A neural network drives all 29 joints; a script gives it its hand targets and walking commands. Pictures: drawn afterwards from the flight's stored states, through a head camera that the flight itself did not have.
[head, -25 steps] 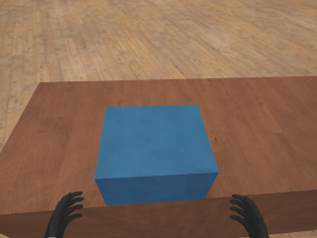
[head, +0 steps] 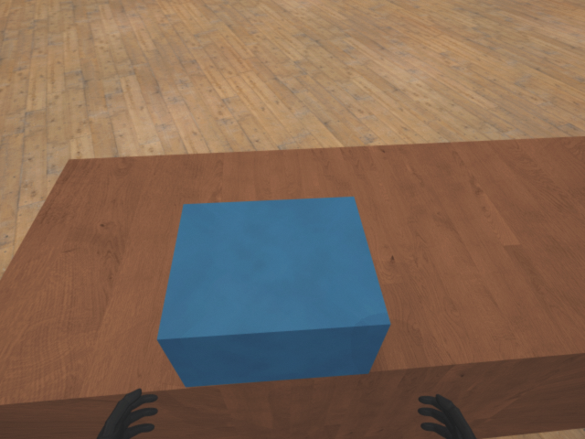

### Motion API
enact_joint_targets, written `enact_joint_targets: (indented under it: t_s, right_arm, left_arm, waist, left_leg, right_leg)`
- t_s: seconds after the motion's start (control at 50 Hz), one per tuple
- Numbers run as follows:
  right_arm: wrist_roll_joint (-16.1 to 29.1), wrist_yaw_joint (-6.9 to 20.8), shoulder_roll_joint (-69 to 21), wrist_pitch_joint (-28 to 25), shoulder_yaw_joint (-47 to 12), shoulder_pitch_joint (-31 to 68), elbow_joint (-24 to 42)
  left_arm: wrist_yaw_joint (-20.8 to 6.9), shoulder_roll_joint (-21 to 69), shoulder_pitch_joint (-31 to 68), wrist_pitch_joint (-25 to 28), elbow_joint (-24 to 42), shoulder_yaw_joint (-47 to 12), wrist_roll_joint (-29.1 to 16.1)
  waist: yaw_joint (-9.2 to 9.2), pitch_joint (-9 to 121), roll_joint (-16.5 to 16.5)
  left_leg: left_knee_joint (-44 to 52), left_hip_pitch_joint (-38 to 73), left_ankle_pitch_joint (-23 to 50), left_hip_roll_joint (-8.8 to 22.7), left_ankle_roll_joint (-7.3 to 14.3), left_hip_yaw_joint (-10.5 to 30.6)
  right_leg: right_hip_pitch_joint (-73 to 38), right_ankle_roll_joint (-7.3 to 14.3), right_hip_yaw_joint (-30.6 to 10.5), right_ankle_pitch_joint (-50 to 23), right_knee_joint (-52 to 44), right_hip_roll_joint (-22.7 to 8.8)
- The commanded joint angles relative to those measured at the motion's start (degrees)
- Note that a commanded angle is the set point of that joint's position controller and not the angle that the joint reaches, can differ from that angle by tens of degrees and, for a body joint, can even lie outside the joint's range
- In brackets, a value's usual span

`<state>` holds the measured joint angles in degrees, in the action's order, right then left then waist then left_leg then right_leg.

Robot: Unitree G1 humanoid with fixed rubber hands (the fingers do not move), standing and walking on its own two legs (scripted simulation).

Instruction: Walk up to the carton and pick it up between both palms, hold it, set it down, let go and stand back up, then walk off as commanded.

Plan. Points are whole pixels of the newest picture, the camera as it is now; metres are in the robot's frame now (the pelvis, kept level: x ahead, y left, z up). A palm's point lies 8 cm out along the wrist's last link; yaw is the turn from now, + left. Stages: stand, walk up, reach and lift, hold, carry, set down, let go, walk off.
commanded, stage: set down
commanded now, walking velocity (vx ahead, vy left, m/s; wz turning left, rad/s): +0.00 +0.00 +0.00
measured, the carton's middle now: (274, 287) +0.37 +0.05 -0.03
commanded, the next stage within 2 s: let go in 0.46 s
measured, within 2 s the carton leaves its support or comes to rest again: neither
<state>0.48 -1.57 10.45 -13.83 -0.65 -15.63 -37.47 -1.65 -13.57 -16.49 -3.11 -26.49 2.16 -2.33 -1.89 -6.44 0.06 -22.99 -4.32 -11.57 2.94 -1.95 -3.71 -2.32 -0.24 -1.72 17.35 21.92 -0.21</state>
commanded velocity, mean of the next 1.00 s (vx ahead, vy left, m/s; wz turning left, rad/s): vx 0.00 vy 0.00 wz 0.00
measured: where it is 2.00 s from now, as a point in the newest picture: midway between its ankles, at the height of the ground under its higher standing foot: outside the picture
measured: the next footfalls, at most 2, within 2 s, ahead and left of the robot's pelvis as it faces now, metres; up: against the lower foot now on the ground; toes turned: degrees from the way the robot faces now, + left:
none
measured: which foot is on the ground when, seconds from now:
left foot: down 0.00-1.00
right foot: down 0.00-1.00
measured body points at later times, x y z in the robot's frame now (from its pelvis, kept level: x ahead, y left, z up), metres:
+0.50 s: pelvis +0.00 -0.01 +0.00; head +0.02 -0.01 +0.45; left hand +0.15 +0.23 -0.09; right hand +0.17 -0.23 -0.10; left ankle +0.02 +0.14 -0.74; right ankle -0.05 -0.12 -0.74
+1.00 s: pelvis -0.01 +0.00 +0.00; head +0.01 +0.00 +0.45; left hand +0.16 +0.23 -0.09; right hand +0.16 -0.23 -0.10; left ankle +0.02 +0.14 -0.74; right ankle -0.05 -0.12 -0.74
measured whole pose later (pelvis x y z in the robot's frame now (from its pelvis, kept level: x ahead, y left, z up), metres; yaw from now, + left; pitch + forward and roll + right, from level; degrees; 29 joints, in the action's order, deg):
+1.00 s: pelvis -0.01 +0.00 +0.00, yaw -1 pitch -5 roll +0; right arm -2.8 0.8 10.7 -13.9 1.6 -7.5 -47.1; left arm 0.2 -10.6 -10.6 -7.3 -30.3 1.5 1.2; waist -1.4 -6.6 -0.4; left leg -21.8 -6.5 -10.1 3.4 -2.1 -4.1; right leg 0.6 0.0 -2.1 16.3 21.9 0.2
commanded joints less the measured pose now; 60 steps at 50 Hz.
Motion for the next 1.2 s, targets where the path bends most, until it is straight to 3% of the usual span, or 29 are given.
enact_joint_targets:
  t_s: [0.0,0.08,0.16,0.2,0.3,0.38,0.5,0.52,0.54,0.58,0.74,0.8,0.92,1.0,1.02,1.06,1.1,1.12,1.14,1.18]
  right_arm:
    - [-0.74,-0.24,4.57,-2.38,2.15,3.89,9.05]
    - [-1.21,0.76,5.83,-1.95,1.55,4.25,3.07]
    - [-1.41,0.41,5.14,-3.22,1.90,5.75,4.83]
    - [-1.95,0.79,5.63,-3.06,1.66,6.85,0.81]
    - [-2.26,0.87,5.22,-3.69,2.50,9.42,0.14]
    - [-2.41,1.34,5.26,-3.40,2.85,11.20,-2.30]
    - [-2.41,1.61,5.39,-3.19,3.46,12.01,-4.67]
    - [-2.26,1.48,5.21,-3.21,3.43,12.04,-4.47]
    - [-2.66,1.44,5.43,-3.34,3.33,12.55,-4.74]
    - [-2.55,1.33,5.08,-3.37,3.66,12.78,-4.05]
    - [-2.95,1.62,5.89,-2.62,3.98,13.19,-3.59]
    - [-3.07,1.94,6.48,-2.36,4.47,13.69,-5.04]
    - [-3.02,2.02,6.65,-2.27,4.16,12.94,-2.73]
    - [-3.41,2.12,6.57,-2.20,4.85,13.13,-2.74]
    - [-1.72,0.98,17.21,4.55,5.17,6.69,-4.27]
    - [-1.03,0.63,15.90,8.77,5.69,5.44,-4.70]
    - [-1.32,0.75,14.99,9.71,5.35,4.41,-4.39]
    - [-1.18,1.00,16.36,9.83,5.38,6.00,-4.50]
    - [-1.13,1.13,16.39,10.40,5.37,6.03,-4.67]
    - [-1.46,1.15,14.82,10.68,5.04,5.80,-5.37]
  left_arm:
    - [0.46,-7.53,5.37,1.87,9.85,2.99,-0.16]
    - [0.59,-5.49,4.24,0.35,4.98,2.73,1.96]
    - [0.22,-5.87,4.83,0.54,6.64,3.75,1.33]
    - [0.45,-4.70,4.93,-0.12,4.62,3.54,2.53]
    - [0.58,-4.59,7.01,0.12,4.94,3.22,1.75]
    - [1.04,-4.24,8.14,-0.53,5.33,3.07,2.86]
    - [1.38,-3.22,8.96,-1.31,4.72,2.43,3.43]
    - [1.45,-3.56,9.20,-1.12,5.01,2.01,3.28]
    - [1.43,-3.49,9.41,-1.20,4.75,2.49,3.48]
    - [1.57,-3.72,10.32,-1.05,6.27,2.06,3.43]
    - [1.87,-2.61,10.13,-1.69,4.21,1.24,3.27]
    - [2.26,-2.59,10.74,-2.13,5.03,1.60,4.06]
    - [2.07,-2.20,9.59,-2.05,3.27,1.37,3.62]
    - [2.31,-2.78,10.80,-1.89,4.03,1.08,3.33]
    - [2.85,-13.31,1.78,2.15,-2.85,3.92,3.59]
    - [2.48,-12.46,1.49,4.41,-5.04,2.83,3.27]
    - [2.83,-11.49,1.90,4.73,-6.77,1.84,3.62]
    - [2.65,-11.36,3.08,4.73,-7.03,1.56,3.18]
    - [2.70,-12.58,2.62,4.76,-7.92,1.33,3.45]
    - [2.62,-13.40,2.68,4.73,-9.65,1.66,3.25]
  waist:
    - [0.44,4.61,-0.46]
    - [1.02,3.79,1.36]
    - [0.53,5.31,-1.83]
    - [0.60,5.49,-0.76]
    - [0.84,6.87,-2.07]
    - [1.03,7.75,-0.35]
    - [0.72,8.29,-0.32]
    - [1.53,8.59,-0.36]
    - [1.11,8.75,-1.17]
    - [1.73,9.16,0.21]
    - [1.07,7.05,-0.60]
    - [0.84,7.48,0.80]
    - [0.22,7.46,-1.20]
    - [0.70,6.44,-0.88]
    - [-0.08,9.77,-1.01]
    - [0.81,11.44,0.52]
    - [1.32,9.13,-1.52]
    - [0.98,9.92,-1.75]
    - [1.29,8.85,0.25]
    - [1.78,5.57,-0.23]
  left_leg:
    - [-0.84,12.11,15.21,-3.52,-1.10,-1.30]
    - [-0.83,12.94,16.82,-3.16,-1.45,-1.31]
    - [-1.01,12.13,17.26,-3.55,-0.83,-1.51]
    - [-0.83,13.51,17.87,-3.46,-1.22,-1.78]
    - [-1.00,13.46,17.43,-3.48,-0.78,-1.97]
    - [-0.96,14.14,16.66,-3.49,-1.05,-1.97]
    - [-0.59,14.65,16.86,-3.54,-1.13,-1.54]
    - [-0.78,15.10,17.03,-3.59,-1.00,-1.29]
    - [-0.83,15.76,16.99,-3.55,-1.06,-1.60]
    - [-0.88,15.79,16.82,-3.40,-1.30,-1.28]
    - [-0.24,15.39,15.92,-3.24,-1.22,-1.19]
    - [-0.15,15.69,15.64,-3.17,-1.70,-0.99]
    - [0.18,14.06,14.58,-3.18,-1.13,-1.41]
    - [-0.01,14.28,13.71,-3.16,-1.27,-1.63]
    - [-3.75,0.73,22.65,4.31,2.92,2.33]
    - [-3.60,0.10,21.54,4.52,3.52,3.00]
    - [-3.64,-0.76,19.29,3.50,3.75,2.63]
    - [-3.12,-0.60,16.76,3.58,3.74,3.21]
    - [-2.94,-0.89,15.77,3.45,3.68,3.22]
    - [-2.66,-1.60,14.13,3.18,4.22,3.85]
  right_leg:
    - [16.75,-0.58,1.42,-11.94,-6.76,1.66]
    - [18.26,-0.85,1.91,-14.85,-6.14,1.89]
    - [17.44,-1.63,1.77,-17.51,-5.90,1.64]
    - [18.07,-1.42,1.88,-17.59,-6.30,2.04]
    - [19.15,-1.84,2.20,-19.03,-6.03,2.00]
    - [19.24,-1.57,2.49,-17.74,-6.30,2.10]
    - [19.23,-1.13,2.55,-17.64,-6.22,2.12]
    - [18.97,-0.93,2.62,-17.60,-6.21,2.20]
    - [19.16,-1.34,2.50,-18.46,-6.50,2.16]
    - [19.05,-1.00,2.69,-17.45,-6.20,2.20]
    - [19.86,-0.42,2.67,-15.30,-7.06,2.24]
    - [20.13,-0.27,3.29,-14.28,-6.59,2.50]
    - [19.51,-0.29,3.24,-14.52,-6.46,2.33]
    - [20.26,-0.29,3.12,-12.90,-7.07,2.16]
    - [11.76,-0.04,-0.27,-16.83,-1.07,-3.98]
    - [9.71,-0.33,-1.34,-21.03,0.18,-4.72]
    - [10.95,-0.09,-0.36,-22.25,0.11,-4.63]
    - [11.24,0.03,-0.46,-18.26,-1.13,-4.49]
    - [11.39,0.21,-0.56,-17.99,-1.06,-4.54]
    - [13.63,0.24,-0.57,-16.76,-2.23,-4.55]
